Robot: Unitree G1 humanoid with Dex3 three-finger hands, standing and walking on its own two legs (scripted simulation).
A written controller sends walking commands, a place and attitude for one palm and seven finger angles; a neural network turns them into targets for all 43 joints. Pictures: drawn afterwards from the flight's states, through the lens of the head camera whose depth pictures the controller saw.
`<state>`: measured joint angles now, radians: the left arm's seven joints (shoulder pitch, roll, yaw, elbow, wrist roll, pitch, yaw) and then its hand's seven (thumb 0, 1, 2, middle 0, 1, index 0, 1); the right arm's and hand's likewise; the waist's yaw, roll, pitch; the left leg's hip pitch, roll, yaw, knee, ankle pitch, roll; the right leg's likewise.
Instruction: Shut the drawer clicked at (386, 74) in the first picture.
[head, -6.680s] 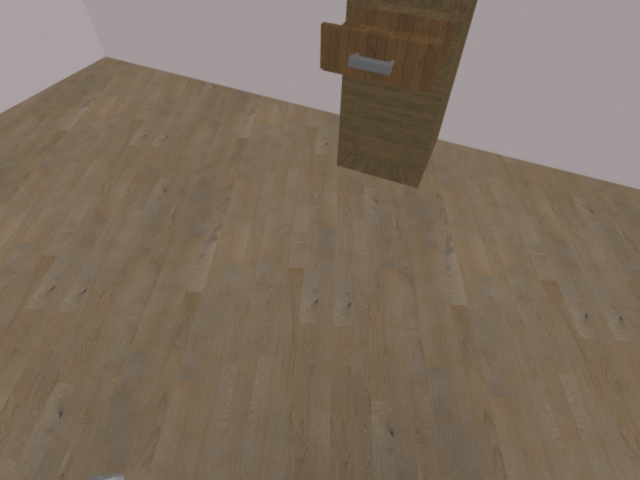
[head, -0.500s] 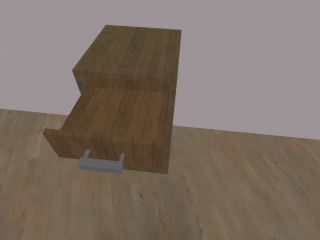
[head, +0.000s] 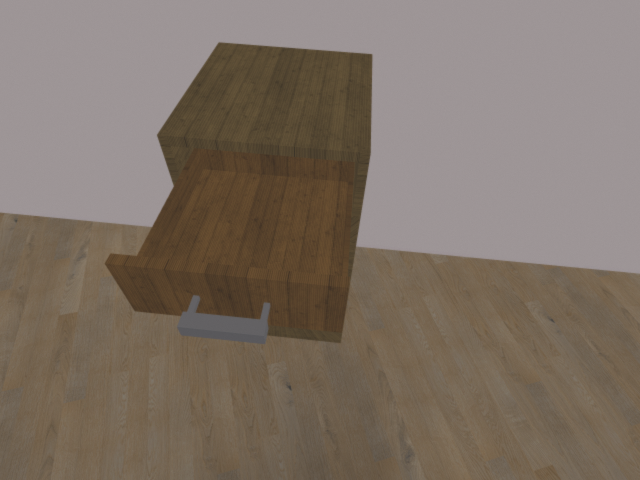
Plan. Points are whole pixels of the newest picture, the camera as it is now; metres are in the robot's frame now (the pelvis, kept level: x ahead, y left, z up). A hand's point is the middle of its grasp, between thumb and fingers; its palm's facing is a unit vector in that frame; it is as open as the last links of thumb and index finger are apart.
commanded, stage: shuffle to correct the standing spot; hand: left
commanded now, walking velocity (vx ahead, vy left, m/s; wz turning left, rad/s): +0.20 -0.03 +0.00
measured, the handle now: (227, 315) +0.36 +0.17 -0.07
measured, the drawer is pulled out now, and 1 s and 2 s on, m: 0.30 0.30 0.30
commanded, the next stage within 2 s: come to a stop and stand still in 0.22 s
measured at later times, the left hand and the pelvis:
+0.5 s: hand out of the picture +0.01 +0.15 -0.19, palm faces +0.04 -0.98 -0.17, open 7.4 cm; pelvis +0.06 +0.00 -0.01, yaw -1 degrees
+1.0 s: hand out of the picture +0.07 +0.17 -0.18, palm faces +0.00 -0.98 -0.22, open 7.3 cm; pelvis +0.03 -0.01 -0.01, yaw -1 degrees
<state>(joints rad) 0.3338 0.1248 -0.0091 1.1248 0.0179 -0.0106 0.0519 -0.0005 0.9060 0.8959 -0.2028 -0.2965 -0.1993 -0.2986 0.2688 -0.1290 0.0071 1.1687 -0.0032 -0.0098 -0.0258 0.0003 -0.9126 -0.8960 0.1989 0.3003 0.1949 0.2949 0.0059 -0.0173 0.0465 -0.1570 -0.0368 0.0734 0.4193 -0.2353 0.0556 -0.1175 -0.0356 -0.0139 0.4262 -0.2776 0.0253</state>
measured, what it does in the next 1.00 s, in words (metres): stands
